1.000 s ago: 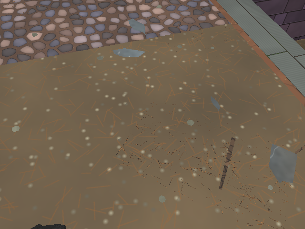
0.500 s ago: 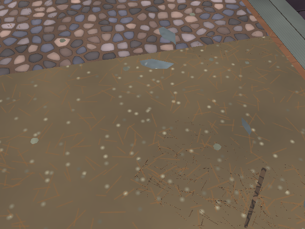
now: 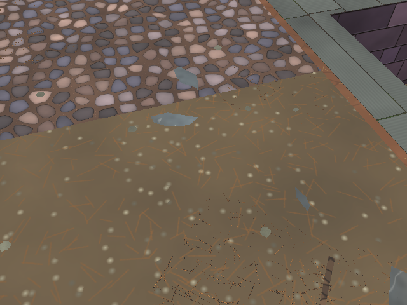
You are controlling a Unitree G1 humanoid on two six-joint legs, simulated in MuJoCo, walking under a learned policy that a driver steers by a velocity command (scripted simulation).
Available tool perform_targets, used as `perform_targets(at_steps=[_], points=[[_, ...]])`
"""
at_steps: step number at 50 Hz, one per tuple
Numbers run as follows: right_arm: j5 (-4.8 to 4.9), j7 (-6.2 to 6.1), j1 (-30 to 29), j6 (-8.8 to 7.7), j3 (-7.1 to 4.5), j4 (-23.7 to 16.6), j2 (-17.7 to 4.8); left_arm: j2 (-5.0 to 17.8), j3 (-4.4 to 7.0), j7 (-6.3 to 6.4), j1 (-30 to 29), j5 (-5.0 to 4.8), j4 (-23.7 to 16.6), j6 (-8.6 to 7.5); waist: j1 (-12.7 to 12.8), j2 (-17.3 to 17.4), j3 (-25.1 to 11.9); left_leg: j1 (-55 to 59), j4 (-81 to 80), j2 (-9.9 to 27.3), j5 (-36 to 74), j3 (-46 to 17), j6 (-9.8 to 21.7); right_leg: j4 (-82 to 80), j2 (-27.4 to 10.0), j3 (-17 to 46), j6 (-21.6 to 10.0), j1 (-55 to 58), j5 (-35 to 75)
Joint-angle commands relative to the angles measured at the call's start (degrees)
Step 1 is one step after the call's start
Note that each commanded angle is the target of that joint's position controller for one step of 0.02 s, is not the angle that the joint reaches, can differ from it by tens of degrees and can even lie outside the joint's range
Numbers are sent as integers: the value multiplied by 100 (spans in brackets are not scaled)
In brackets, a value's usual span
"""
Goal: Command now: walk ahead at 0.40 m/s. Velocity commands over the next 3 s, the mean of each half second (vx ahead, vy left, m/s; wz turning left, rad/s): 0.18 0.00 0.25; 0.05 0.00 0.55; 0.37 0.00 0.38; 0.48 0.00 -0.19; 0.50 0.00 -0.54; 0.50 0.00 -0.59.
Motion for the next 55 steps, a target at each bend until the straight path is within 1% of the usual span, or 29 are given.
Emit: perform_targets(at_steps=[1,2,3,4,5,6,8,11,15,20,24,25,26,27,28,29,30,32,34,38,43,44,46,47,48,49,50,52,55], points=[[-29,4,-293,-14,-150,-279,-820,957,324,69,1048,-9,87,-114,948,562,-146,-1170,1147,798,1916,-380,769,-416,-7,128,-351,2068,71],[-169,0,-341,-41,-19,-515,-433,1484,445,130,1842,126,217,-100,1157,-590,-961,-2479,3222,222,1074,171,323,-540,-1281,1758,-810,3623,336],[-150,-43,-111,-152,62,-617,-141,1684,457,76,2033,150,322,-84,1019,-1777,-1310,-3795,4634,-504,-1574,-56,84,-1124,-2140,3589,-1504,4205,664],[-55,-45,-184,-217,-72,-533,-650,1187,303,58,1656,139,244,-115,954,-1031,-891,-4053,5414,-163,-1511,-581,81,-1083,-2038,3177,-1500,3673,1194],[6,-21,-309,-231,-115,-516,-795,894,211,50,1202,146,149,-130,772,-814,-519,-3993,5493,55,-1111,-482,134,-1028,-1798,2315,-1328,3079,2017],[1,-46,-360,-189,-131,-450,-734,708,155,34,829,161,77,-128,608,-499,-368,-3787,5325,234,-772,-382,134,-1052,-1538,1684,-1144,2604,2498],[-8,-78,-433,-47,-158,-428,-557,445,81,60,554,203,104,-119,438,-553,-98,-3339,4889,337,-244,-376,136,-1237,-1221,885,-934,1884,3156],[-37,-80,-569,95,-134,-563,-322,565,86,185,501,319,218,-130,291,-498,-20,-3095,4232,200,274,-368,58,-1397,-1174,320,-1054,1488,3793],[-81,22,-1244,145,-72,-958,-283,864,143,372,361,239,192,14,412,-441,-57,-2941,3017,220,1047,-92,11,-1456,-1201,-113,-1052,1605,3734],[-80,204,-1727,257,-107,-1352,-426,994,200,436,505,131,199,244,545,-319,45,-2981,2415,158,862,100,181,-1102,-1421,-244,-993,2133,3372],[-49,335,-1405,258,-223,-1489,-606,1058,254,490,384,32,23,438,268,-256,-149,-2220,1471,-239,833,469,571,261,-1281,-466,-630,2215,3869],[-81,284,-957,230,-346,-1416,-899,985,241,484,611,62,27,450,92,113,-459,-1300,930,-267,2093,180,813,1239,-902,-658,-284,1824,3392],[-152,137,-627,252,-513,-1480,-1558,727,150,422,651,297,-164,403,125,1346,-931,66,1058,971,5030,-1551,1427,3000,-300,-831,177,379,685],[-286,131,-739,246,-452,-1624,-1632,516,65,335,627,357,-371,346,309,1842,-1657,862,753,2047,5118,-3490,2663,4447,725,-26,363,-943,-3160],[-219,177,-948,212,-344,-1726,-1238,785,144,253,480,218,-286,313,182,914,-1647,508,583,1878,4349,-3103,2477,4773,346,766,280,-1062,-3058],[-159,160,-1374,176,-300,-1802,-1077,832,169,240,297,58,-334,318,327,597,-1052,-37,519,1559,3736,-2440,2123,4660,165,727,222,-1216,-2618],[-97,141,-1645,185,-291,-1830,-1013,786,179,291,287,86,-265,352,459,167,-637,-545,406,1216,2994,-2023,1775,4184,18,666,248,-1220,-2209],[-119,59,-1855,243,-284,-1892,-1022,834,219,367,286,196,-255,423,592,477,-438,-1270,245,819,2290,-1709,1549,3535,21,576,350,-734,-1623],[-169,12,-1806,269,-312,-1919,-1080,688,186,386,409,171,-240,428,611,696,-494,-1365,211,692,2229,-1680,1564,2946,152,550,469,-530,-1454],[-127,-61,-1761,314,-361,-1951,-1209,642,153,412,269,170,-314,411,483,794,-608,-1428,231,649,1452,-1941,1520,2034,226,661,600,-279,-1142],[-133,-68,-1853,409,-338,-2021,-1180,750,187,322,306,114,-393,295,439,1058,-531,-1431,324,573,918,-2513,1347,1091,347,716,500,103,-1104],[-117,-76,-1884,432,-329,-2043,-1172,765,197,290,413,107,-380,257,487,1084,-541,-1391,420,545,1049,-2608,1292,755,366,697,443,257,-1033],[-41,-119,-1977,500,-284,-2089,-1079,817,248,225,972,85,-234,201,794,940,-634,-1900,648,205,-188,-2489,952,-498,258,561,201,1276,-386],[-49,-125,-1817,516,-199,-2099,-782,1175,341,249,1292,160,-189,211,797,144,-680,-2809,1661,-288,-1362,-1937,600,-1009,-768,1485,-170,2094,-1006],[-5,-96,-1722,461,-165,-2231,-566,1618,410,286,1287,267,-219,251,616,-1229,-418,-4097,3088,-1166,-1684,-687,392,-1549,-1853,3131,-885,2254,-2298],[-43,-65,-1957,349,-245,-2385,-966,1551,384,261,1017,424,-376,179,683,-1407,5,-4506,3891,-650,-1277,-940,319,-1925,-2229,3910,-1343,1643,-3116],[-50,-27,-1862,320,-339,-2285,-1244,1253,316,313,605,350,-541,125,533,-1109,197,-4501,4275,-463,-737,-967,290,-1897,-1945,3325,-1136,1570,-3032],[-123,12,-1575,331,-356,-2071,-1144,969,236,402,476,144,-618,86,503,-888,180,-4587,4742,-336,-84,-718,87,-1832,-1464,2361,-684,1878,-2426],[-58,98,-1791,263,-242,-2169,-761,901,193,425,1059,173,-514,9,786,-656,312,-4758,4992,-155,478,-423,-60,-1964,-1300,1525,-650,2030,-1658]])
Next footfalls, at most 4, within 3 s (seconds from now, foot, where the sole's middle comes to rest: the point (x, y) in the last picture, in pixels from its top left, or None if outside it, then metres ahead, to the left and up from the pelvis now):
0.02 right None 0.12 -0.12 -0.78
0.50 left None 0.26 0.09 -0.78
0.94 right None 0.30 -0.14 -0.78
1.40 left None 0.30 0.22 -0.78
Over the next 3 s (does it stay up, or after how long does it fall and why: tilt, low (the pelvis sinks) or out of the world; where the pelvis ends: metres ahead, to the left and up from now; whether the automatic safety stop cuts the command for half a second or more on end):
stays up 1.06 0.40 -0.02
